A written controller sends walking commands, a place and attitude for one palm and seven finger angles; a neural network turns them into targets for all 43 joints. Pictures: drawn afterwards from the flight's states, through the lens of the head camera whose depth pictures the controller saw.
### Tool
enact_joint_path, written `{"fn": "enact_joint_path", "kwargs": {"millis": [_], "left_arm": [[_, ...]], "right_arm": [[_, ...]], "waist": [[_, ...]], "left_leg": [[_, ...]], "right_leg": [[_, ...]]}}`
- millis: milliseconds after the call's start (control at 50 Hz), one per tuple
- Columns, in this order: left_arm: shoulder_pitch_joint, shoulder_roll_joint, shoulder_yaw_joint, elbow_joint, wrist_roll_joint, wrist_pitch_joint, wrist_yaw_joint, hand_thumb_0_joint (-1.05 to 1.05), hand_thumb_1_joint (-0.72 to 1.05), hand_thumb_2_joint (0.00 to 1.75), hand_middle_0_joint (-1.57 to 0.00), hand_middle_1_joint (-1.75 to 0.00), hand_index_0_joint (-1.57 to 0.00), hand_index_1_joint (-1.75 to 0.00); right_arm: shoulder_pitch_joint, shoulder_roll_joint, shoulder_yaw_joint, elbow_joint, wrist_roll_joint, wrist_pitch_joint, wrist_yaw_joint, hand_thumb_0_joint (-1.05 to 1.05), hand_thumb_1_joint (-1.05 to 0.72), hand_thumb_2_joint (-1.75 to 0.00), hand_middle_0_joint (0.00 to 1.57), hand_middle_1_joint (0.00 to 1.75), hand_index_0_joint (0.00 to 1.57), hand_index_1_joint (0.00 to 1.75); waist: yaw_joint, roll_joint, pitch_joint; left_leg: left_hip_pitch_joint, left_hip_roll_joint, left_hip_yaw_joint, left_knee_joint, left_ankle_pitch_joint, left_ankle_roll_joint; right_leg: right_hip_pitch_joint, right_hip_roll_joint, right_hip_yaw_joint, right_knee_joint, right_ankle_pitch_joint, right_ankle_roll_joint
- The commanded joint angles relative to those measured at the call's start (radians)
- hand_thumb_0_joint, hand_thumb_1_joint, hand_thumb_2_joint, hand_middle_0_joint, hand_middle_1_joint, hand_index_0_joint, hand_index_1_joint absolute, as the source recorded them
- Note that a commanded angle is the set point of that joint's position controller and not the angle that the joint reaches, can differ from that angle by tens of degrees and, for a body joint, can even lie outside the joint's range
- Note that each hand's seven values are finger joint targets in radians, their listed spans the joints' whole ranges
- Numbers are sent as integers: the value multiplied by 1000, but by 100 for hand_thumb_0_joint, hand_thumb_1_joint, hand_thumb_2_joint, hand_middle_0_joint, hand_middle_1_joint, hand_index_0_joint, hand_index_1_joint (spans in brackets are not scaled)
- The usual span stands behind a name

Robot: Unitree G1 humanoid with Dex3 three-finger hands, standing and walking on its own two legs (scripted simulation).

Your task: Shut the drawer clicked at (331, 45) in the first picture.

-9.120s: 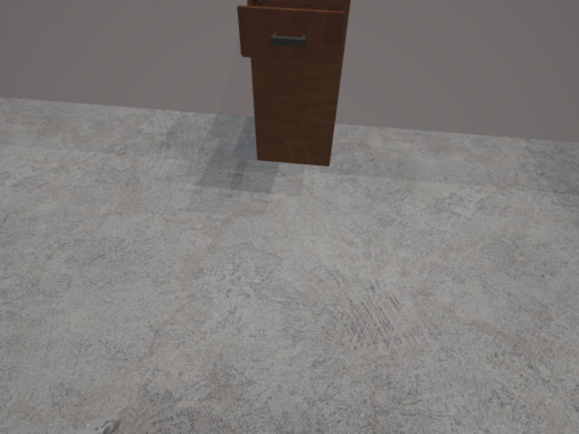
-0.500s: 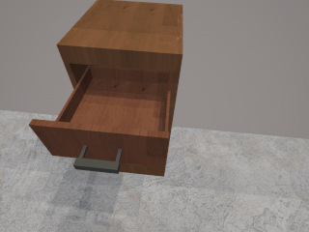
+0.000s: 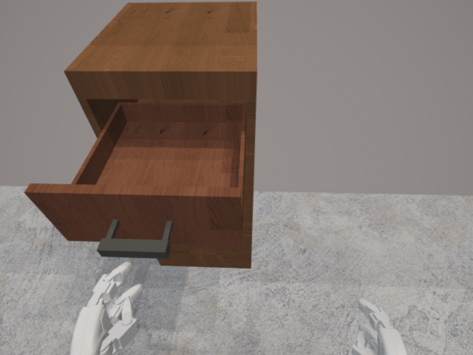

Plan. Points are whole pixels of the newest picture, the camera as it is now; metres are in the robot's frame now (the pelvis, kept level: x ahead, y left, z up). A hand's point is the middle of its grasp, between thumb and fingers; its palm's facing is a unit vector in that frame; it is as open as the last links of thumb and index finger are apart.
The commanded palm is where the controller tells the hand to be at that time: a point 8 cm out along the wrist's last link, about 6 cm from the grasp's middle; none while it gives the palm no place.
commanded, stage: raise the hand and make a fist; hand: left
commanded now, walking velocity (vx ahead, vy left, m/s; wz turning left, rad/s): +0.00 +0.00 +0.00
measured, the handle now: (138, 237) +0.32 +0.19 +0.03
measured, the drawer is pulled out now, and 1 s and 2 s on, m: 0.27 0.27 0.27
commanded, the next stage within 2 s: bring the fist close to the handle in 1.62 s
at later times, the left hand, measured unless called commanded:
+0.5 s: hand (127, 332) +0.16 +0.16 +0.04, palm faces -0.01 -1.00 -0.04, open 4.1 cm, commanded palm +0.11 +0.22 +0.05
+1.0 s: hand (108, 342) +0.14 +0.16 +0.10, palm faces -0.03 -1.00 -0.03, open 3.1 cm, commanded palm +0.09 +0.21 +0.11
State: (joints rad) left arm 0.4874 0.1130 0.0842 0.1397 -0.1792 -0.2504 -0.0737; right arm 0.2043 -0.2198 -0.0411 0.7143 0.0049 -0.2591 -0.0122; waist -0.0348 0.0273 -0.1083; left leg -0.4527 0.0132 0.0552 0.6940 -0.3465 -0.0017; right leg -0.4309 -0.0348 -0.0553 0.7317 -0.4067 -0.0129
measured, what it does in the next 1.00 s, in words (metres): stands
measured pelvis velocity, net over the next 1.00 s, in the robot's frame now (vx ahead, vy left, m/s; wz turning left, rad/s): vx -0.01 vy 0.02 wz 0.03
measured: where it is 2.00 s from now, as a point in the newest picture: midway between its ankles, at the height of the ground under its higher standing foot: outside the picture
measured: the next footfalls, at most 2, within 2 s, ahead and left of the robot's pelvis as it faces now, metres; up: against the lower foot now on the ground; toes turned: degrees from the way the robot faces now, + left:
none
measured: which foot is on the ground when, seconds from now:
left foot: down 0.00-1.00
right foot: down 0.00-1.00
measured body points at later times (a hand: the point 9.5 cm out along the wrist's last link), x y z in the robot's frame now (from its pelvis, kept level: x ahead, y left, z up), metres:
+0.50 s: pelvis -0.03 -0.02 -0.03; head -0.02 -0.04 +0.42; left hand +0.16 +0.21 +0.05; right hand +0.13 -0.25 -0.11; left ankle +0.00 +0.12 -0.72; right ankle -0.02 -0.10 -0.72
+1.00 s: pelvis -0.01 +0.02 -0.01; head -0.02 +0.01 +0.44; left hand +0.13 +0.21 +0.11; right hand +0.22 -0.17 -0.04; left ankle +0.00 +0.12 -0.72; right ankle -0.02 -0.10 -0.72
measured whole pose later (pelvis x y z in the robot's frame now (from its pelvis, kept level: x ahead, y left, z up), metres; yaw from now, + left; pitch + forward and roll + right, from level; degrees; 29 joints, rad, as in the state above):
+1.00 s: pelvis -0.01 +0.02 -0.01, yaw +2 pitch +4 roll -1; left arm 0.71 0.17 -0.01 -0.50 -0.18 -0.17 -0.20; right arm 0.19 -0.19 0.04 0.50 0.04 -0.29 -0.02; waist 0.04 0.05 -0.12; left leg -0.50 0.01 0.02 0.85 -0.42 0.03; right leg -0.43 -0.04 -0.08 0.81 -0.45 0.01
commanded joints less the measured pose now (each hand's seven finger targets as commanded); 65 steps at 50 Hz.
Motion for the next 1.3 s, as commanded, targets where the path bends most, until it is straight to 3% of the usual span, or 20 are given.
{"fn": "enact_joint_path", "kwargs": {"millis": [0,40,60,80,120,180,280,300,360,420,500,580,640,720,760,880,960,1060,1180,1280], "left_arm": [[166,170,75,-359,-21,-310,-164,0,90,90,-50,-62,-50,-62],[103,228,123,-494,-20,-393,-149,0,90,90,-54,-67,-54,-67],[46,290,176,-528,-18,-414,-122,0,90,90,-56,-69,-56,-69],[8,216,119,-550,-30,-436,-119,0,90,90,-58,-71,-58,-71],[-93,170,74,-524,-40,-487,-129,0,90,90,-62,-75,-62,-75],[-126,165,40,-425,-83,-457,-203,0,90,90,-68,-82,-68,-82],[-97,253,57,-343,-120,-163,-340,0,90,90,-78,-93,-78,-93],[-94,304,119,-353,-123,-111,-333,0,90,90,-80,-95,-80,-95],[-28,328,241,-396,-147,-34,-259,0,90,90,-86,-101,-86,-101],[53,241,240,-472,-168,-57,-177,0,90,90,-92,-108,-92,-108],[157,220,195,-483,-113,-116,-163,0,90,90,-100,-117,-100,-117],[145,186,83,-541,-97,-136,-226,0,90,90,-108,-125,-108,-125],[121,208,88,-624,-115,-153,-245,0,90,90,-114,-132,-114,-132],[161,168,50,-748,-96,-165,-183,0,90,90,-122,-140,-122,-140],[219,185,79,-737,-70,-141,-138,0,90,90,-126,-145,-126,-145],[281,97,-59,-797,-19,-7,-124,0,90,90,-138,-158,-138,-158],[251,144,-53,-893,0,56,-114,0,90,90,-140,-160,-140,-160],[272,141,-38,-994,-8,67,-80,0,90,90,-140,-160,-140,-160],[218,141,-60,-1014,-15,85,-84,0,90,90,-140,-160,-140,-160],[219,153,-32,-920,-26,130,-105,0,90,90,-140,-160,-140,-160]], "right_arm": [[-107,-130,-60,-263,0,-67,17,0,-90,-90,20,30,20,30],[-80,-98,-53,-270,-5,-75,10,0,-90,-90,20,30,20,30],[-65,-102,-51,-247,-4,-66,2,0,-90,-90,20,30,20,30],[-76,-88,-40,-255,2,-60,-7,0,-90,-90,20,30,20,30],[-87,-85,-30,-250,16,-68,-18,0,-90,-90,20,30,20,30],[-77,-113,-20,-265,35,-73,-35,0,-90,-90,20,30,20,30],[-83,-150,-2,-333,69,-64,-70,0,-90,-90,20,30,20,30],[-90,-146,-3,-340,71,-59,-77,0,-90,-90,20,30,20,30],[-117,-110,2,-341,61,-43,-85,0,-90,-90,20,30,20,30],[-110,-80,2,-327,54,-43,-74,0,-90,-90,20,30,20,30],[-83,-85,-15,-307,48,-54,-54,0,-90,-90,20,30,20,30],[-62,-108,-15,-312,52,-96,-48,0,-90,-90,20,30,20,30],[-43,-120,-16,-313,56,-135,-54,0,-90,-90,20,30,20,30],[-34,-112,-12,-309,47,-155,-40,0,-90,-90,20,30,20,30],[-53,-107,-13,-305,43,-144,-30,0,-90,-90,20,30,20,30],[-82,-98,8,-363,51,-94,-8,0,-90,-90,20,30,20,30],[-98,-97,24,-383,50,-73,-12,0,-90,-90,20,30,20,30],[-100,-84,39,-402,49,-60,-8,0,-90,-90,20,30,20,30],[-98,-95,53,-405,59,-75,-13,0,-90,-90,20,30,20,30],[-111,-100,56,-395,67,-82,-29,0,-90,-90,20,30,20,30]], "waist": [[102,-6,-177],[92,151,-272],[72,159,-226],[46,146,-176],[-2,85,-72],[-44,-35,-1],[-5,-51,-107],[18,-40,-124],[67,-90,-132],[80,-85,-84],[70,-75,-54],[29,-50,-41],[30,-40,-105],[48,28,-148],[65,6,-142],[62,15,-43],[60,15,-18],[74,24,-26],[55,35,25],[61,-15,65]], "left_leg": [[-69,-24,-7,87,239,3],[-26,-22,-11,139,262,14],[-61,-16,-22,160,205,14],[-90,-16,-31,170,140,19],[-187,-11,-54,230,7,23],[-275,-11,-55,285,-131,30],[-251,-22,-52,237,-112,43],[-241,-21,-55,223,-99,42],[-210,-14,-74,175,-39,33],[-165,-10,-78,129,50,23],[-134,-13,-64,109,119,22],[-85,-15,-64,101,111,33],[-30,-13,-72,85,128,36],[56,-5,-85,49,207,39],[52,1,-89,41,239,37],[48,16,-97,-7,223,29],[56,18,-108,-28,179,29],[81,22,-114,-48,163,21],[69,19,-113,-73,46,24],[47,6,-100,-88,-12,28]], "right_leg": [[-35,20,4,67,315,-12],[-75,25,23,103,275,-21],[-136,29,33,102,208,-21],[-178,32,35,97,127,-24],[-299,31,65,83,-43,-23],[-330,7,160,-30,-308,-8],[-151,-29,233,-121,-328,28],[-120,-36,234,-123,-309,30],[-46,-35,193,-110,-191,37],[-19,-23,128,-77,23,33],[-16,-18,103,-48,217,42],[-58,-6,87,-66,174,36],[-43,10,57,-60,154,20],[-44,35,-25,-3,214,1],[-30,37,-39,4,235,0],[-32,39,-61,-6,204,1],[-18,42,-59,-26,174,-2],[-2,49,-68,-34,151,-6],[-4,46,-57,-78,66,-5],[7,40,-38,-127,15,-2]]}}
